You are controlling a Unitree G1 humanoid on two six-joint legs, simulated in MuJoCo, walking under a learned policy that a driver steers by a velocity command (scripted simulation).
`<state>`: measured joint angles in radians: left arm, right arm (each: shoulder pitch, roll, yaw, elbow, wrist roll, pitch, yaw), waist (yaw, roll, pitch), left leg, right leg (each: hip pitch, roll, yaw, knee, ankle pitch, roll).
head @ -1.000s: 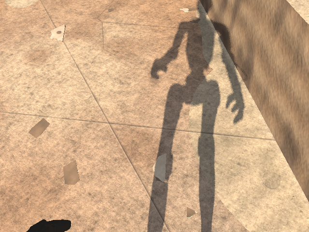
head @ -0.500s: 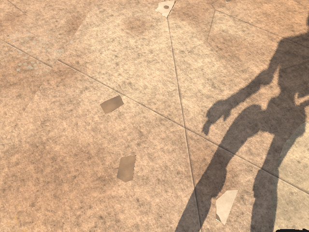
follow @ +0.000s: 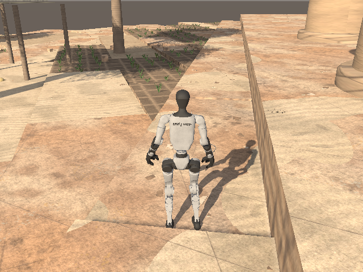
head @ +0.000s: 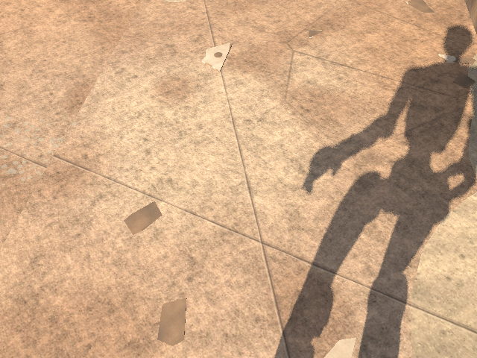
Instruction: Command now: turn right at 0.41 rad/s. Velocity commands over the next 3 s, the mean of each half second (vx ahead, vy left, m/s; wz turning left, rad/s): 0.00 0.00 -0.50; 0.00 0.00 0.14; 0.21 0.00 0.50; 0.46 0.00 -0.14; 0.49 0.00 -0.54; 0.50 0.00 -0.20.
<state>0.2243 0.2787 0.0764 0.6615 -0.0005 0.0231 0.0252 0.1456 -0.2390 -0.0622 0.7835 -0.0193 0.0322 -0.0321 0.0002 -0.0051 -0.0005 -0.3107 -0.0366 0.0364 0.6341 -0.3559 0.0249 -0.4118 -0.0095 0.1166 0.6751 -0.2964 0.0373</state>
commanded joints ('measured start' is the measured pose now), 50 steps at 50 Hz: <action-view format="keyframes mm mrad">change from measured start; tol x32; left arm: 1 -3 144 38 -101 1 -11 1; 50 -180 50 37 -121 -4 -17 -5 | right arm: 1 -1 -64 -31 -84 -1 -4 -3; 50 54 -240 -64 -143 30 -31 10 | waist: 1 -13 -209 -108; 9 -41 277 -93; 23 -7 159 -63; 26 19 -313 -201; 50 -12 136 -61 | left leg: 1 -33 -8 1 81 17 -9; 5 -55 -13 -43 -13 -33 -8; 9 285 437 -472 -264 558 253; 14 287 329 -161 -225 715 186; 23 157 332 10 -140 471 107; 25 -72 234 120 185 298 -17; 26 -367 98 87 512 -336 -100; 28 -352 120 -115 633 -299 -113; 50 233 304 -468 -216 549 232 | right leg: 1 87 -147 286 -180 348 -188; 6 104 -125 306 -137 363 -168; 10 -416 68 26 517 -366 13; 24 202 71 -201 -193 122 -80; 26 570 -365 414 -227 804 -338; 41 156 -230 21 -278 154 -215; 50 -242 12 -36 320 -313 -8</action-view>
